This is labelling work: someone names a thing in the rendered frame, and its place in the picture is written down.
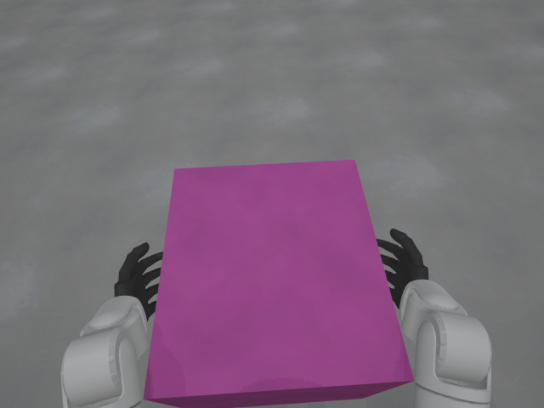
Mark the carton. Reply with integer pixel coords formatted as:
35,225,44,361
143,160,414,408

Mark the left robot hand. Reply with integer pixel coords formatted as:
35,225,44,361
114,242,163,322

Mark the right robot hand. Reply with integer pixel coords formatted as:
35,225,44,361
377,229,428,309

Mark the left robot forearm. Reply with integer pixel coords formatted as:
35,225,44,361
60,296,149,408

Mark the right robot forearm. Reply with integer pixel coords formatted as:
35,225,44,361
399,280,492,408

